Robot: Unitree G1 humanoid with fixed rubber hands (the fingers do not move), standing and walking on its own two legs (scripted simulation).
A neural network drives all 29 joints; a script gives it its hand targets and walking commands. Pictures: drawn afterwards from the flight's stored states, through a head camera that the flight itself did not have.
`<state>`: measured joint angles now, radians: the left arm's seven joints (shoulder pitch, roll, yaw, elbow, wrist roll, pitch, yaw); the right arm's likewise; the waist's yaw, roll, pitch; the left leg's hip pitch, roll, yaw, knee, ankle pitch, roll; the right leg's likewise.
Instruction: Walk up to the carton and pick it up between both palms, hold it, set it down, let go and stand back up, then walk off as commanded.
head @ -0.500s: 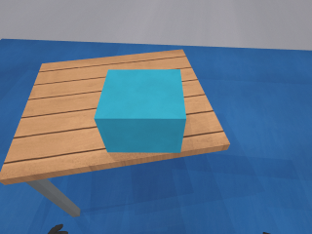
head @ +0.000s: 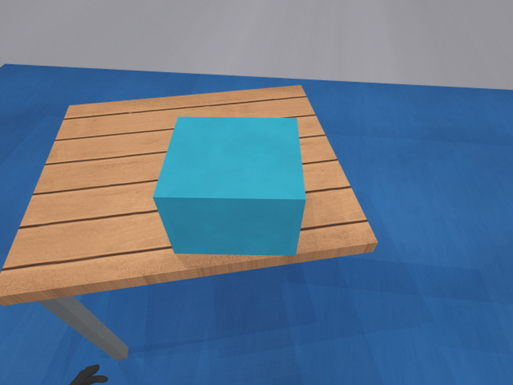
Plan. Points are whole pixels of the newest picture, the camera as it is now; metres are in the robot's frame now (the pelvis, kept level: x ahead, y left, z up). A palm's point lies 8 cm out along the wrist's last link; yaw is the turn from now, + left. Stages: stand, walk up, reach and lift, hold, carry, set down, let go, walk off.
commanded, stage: walk up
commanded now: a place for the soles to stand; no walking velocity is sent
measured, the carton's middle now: (236, 185) +0.53 +0.07 -0.04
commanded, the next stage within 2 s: none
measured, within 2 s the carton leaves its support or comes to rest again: neither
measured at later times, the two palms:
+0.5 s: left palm out of the picture +0.09 +0.29 -0.11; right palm (456, 346) +0.23 -0.34 -0.13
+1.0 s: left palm out of the picture +0.11 +0.33 -0.10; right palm (432, 324) +0.27 -0.32 -0.14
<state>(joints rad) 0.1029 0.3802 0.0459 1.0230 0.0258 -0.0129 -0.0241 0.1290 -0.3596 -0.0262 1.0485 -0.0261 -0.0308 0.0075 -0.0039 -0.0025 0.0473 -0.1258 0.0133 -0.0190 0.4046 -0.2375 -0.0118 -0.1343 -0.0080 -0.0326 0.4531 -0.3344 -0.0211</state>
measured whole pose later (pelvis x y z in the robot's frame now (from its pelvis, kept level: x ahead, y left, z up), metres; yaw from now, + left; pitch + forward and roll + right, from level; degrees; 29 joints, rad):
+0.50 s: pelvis +0.08 -0.05 -0.03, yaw +8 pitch -3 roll -1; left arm 0.26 0.44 0.07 0.80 0.00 -0.04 0.00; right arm 0.18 -0.41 -0.06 0.85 -0.03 -0.02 0.02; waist 0.04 0.03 0.17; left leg -0.35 0.01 0.00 0.67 -0.25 0.02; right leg -0.18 -0.01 -0.11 0.68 -0.44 -0.02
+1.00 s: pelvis +0.08 -0.03 -0.04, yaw +10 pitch -2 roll +2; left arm 0.22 0.48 0.08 0.74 0.03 -0.04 0.03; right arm 0.12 -0.42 -0.08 0.79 -0.01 0.01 0.01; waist 0.03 0.00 0.18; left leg -0.32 -0.04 -0.03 0.79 -0.41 -0.01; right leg -0.38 -0.11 0.01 0.90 -0.47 0.03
